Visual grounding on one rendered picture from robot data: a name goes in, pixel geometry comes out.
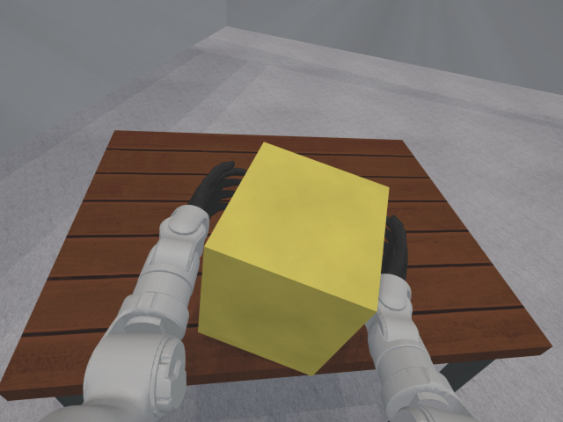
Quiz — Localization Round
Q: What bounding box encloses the right robot upper arm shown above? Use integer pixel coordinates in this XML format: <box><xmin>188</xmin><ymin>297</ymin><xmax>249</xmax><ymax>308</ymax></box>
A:
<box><xmin>391</xmin><ymin>404</ymin><xmax>480</xmax><ymax>422</ymax></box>

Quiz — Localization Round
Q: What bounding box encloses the left robot hand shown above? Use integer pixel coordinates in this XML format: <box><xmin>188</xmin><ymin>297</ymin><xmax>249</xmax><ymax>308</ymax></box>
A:
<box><xmin>187</xmin><ymin>161</ymin><xmax>247</xmax><ymax>220</ymax></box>

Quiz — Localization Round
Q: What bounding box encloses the robot right forearm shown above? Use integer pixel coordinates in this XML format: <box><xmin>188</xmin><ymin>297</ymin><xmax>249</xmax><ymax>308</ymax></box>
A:
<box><xmin>365</xmin><ymin>273</ymin><xmax>476</xmax><ymax>422</ymax></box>

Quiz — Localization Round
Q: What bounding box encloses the robot left forearm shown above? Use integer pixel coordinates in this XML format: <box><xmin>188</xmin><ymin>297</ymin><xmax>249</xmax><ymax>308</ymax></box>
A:
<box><xmin>83</xmin><ymin>205</ymin><xmax>209</xmax><ymax>397</ymax></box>

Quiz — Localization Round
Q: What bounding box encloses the right robot hand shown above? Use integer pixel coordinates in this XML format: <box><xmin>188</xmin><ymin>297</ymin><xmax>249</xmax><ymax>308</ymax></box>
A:
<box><xmin>381</xmin><ymin>215</ymin><xmax>408</xmax><ymax>280</ymax></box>

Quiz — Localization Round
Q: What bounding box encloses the carton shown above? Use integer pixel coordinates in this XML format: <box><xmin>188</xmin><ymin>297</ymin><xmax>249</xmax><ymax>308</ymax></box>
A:
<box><xmin>198</xmin><ymin>142</ymin><xmax>390</xmax><ymax>376</ymax></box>

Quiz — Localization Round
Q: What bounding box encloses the table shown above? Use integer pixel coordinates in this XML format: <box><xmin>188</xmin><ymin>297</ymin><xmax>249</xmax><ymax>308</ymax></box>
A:
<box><xmin>0</xmin><ymin>130</ymin><xmax>552</xmax><ymax>422</ymax></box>

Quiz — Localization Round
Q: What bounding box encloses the left robot upper arm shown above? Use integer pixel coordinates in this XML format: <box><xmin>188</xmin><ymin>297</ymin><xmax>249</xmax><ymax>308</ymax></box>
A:
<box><xmin>38</xmin><ymin>332</ymin><xmax>186</xmax><ymax>422</ymax></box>

